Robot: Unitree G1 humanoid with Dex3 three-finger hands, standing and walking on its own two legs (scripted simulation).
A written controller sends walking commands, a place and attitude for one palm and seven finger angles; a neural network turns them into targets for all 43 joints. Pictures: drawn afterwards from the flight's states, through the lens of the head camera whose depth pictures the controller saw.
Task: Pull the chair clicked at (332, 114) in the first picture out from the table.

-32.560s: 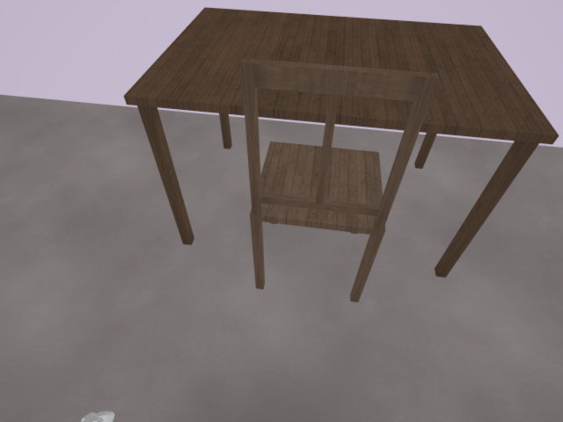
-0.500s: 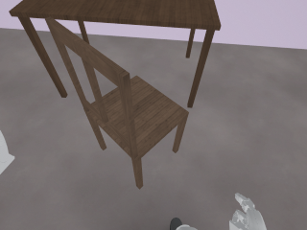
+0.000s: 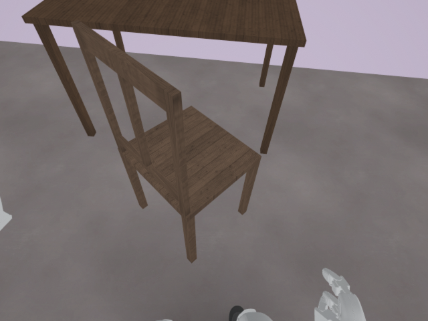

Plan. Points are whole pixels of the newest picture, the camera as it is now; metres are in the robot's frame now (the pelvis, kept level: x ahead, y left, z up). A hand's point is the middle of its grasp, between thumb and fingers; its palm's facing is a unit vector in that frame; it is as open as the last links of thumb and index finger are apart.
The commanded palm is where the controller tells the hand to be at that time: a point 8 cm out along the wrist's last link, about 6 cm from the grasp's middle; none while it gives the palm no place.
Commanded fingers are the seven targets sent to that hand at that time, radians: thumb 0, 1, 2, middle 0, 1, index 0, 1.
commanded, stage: step back with the hand held close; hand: left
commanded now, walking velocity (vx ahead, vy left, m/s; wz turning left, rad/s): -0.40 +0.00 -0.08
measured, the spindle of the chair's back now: (137, 126) +0.61 +0.23 -0.05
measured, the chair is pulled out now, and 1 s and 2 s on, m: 0.46 0.46 0.46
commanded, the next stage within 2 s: stop stepping back and stand still in 0.58 s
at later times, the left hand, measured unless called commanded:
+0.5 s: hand out of the picture +0.15 +0.24 +0.18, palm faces +0.45 -0.76 -0.48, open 7.4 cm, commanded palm +0.10 +0.27 +0.19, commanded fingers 0.00 0.90 0.90 -0.20 -0.30 -0.20 -0.30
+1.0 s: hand out of the picture +0.09 +0.21 +0.20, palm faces +0.36 -0.79 -0.49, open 7.4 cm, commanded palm +0.04 +0.25 +0.19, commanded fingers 0.00 0.90 0.90 -0.20 -0.30 -0.20 -0.30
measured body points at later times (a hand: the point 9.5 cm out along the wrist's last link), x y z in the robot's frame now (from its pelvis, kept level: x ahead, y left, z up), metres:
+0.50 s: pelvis -0.05 -0.02 +0.00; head -0.03 -0.02 +0.45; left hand +0.12 +0.28 +0.21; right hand +0.12 -0.23 -0.08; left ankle +0.02 +0.14 -0.72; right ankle -0.07 -0.14 -0.72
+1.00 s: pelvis -0.13 -0.04 +0.02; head -0.13 -0.02 +0.46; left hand +0.06 +0.25 +0.22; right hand -0.01 -0.29 -0.06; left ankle -0.09 +0.08 -0.72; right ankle -0.11 -0.15 -0.72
